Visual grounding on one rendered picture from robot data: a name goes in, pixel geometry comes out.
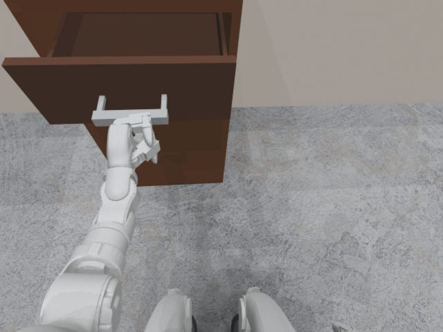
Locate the left robot thigh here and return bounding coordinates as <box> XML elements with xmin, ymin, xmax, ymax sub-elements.
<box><xmin>144</xmin><ymin>294</ymin><xmax>192</xmax><ymax>332</ymax></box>

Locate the handle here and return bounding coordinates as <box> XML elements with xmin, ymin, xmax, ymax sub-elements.
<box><xmin>91</xmin><ymin>94</ymin><xmax>169</xmax><ymax>127</ymax></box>

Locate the robot left hand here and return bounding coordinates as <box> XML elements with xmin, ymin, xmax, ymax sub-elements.
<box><xmin>107</xmin><ymin>112</ymin><xmax>161</xmax><ymax>171</ymax></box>

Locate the robot left upper arm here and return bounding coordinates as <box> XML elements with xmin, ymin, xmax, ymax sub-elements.
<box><xmin>16</xmin><ymin>273</ymin><xmax>122</xmax><ymax>332</ymax></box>

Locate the cabinet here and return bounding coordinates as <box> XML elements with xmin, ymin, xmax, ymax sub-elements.
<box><xmin>4</xmin><ymin>0</ymin><xmax>243</xmax><ymax>187</ymax></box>

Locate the right robot thigh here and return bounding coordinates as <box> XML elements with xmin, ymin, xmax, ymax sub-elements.
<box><xmin>238</xmin><ymin>293</ymin><xmax>296</xmax><ymax>332</ymax></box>

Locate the drawer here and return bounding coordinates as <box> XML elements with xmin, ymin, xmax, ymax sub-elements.
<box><xmin>2</xmin><ymin>12</ymin><xmax>237</xmax><ymax>125</ymax></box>

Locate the robot thigh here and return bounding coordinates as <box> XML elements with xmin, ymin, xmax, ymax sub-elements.
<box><xmin>238</xmin><ymin>293</ymin><xmax>296</xmax><ymax>332</ymax></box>
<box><xmin>144</xmin><ymin>294</ymin><xmax>192</xmax><ymax>332</ymax></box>

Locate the left robot forearm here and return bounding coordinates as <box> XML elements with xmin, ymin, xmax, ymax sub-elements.
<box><xmin>39</xmin><ymin>167</ymin><xmax>141</xmax><ymax>325</ymax></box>

